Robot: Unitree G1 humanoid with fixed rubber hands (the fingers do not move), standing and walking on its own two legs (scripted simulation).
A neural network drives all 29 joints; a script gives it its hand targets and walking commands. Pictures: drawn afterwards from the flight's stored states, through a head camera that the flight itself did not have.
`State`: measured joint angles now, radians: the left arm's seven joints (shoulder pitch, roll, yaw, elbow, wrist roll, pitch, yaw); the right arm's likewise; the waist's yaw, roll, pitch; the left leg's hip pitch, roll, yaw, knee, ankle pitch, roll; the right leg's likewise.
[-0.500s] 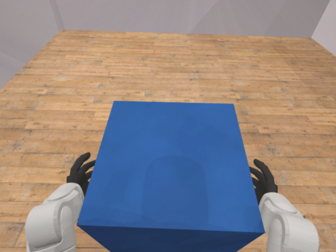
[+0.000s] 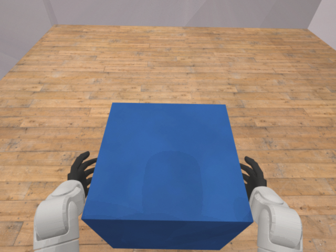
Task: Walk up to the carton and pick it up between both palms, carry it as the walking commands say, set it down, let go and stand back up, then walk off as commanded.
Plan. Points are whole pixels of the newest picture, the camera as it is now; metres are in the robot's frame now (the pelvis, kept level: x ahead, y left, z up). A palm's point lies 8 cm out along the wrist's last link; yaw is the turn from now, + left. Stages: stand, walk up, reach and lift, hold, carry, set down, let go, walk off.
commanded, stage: hold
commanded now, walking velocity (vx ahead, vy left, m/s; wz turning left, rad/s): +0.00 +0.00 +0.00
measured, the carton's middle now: (167, 178) +0.31 +0.01 -0.01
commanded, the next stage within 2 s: set down in 0.50 s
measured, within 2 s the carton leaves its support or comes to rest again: neither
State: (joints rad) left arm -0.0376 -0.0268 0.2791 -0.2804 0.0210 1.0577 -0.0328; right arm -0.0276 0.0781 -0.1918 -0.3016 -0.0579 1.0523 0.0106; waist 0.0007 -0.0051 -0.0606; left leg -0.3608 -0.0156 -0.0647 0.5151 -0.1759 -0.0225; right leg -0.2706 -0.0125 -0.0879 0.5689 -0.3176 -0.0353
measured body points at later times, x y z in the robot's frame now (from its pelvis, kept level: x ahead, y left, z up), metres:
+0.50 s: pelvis -0.01 +0.01 +0.00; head -0.02 +0.02 +0.45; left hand +0.29 +0.19 +0.03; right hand +0.27 -0.19 +0.03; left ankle +0.07 +0.13 -0.73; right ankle +0.00 -0.09 -0.73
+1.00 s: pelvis +0.02 +0.00 +0.00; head +0.03 +0.03 +0.45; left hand +0.33 +0.19 +0.00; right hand +0.32 -0.19 +0.01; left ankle +0.07 +0.13 -0.73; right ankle +0.00 -0.10 -0.73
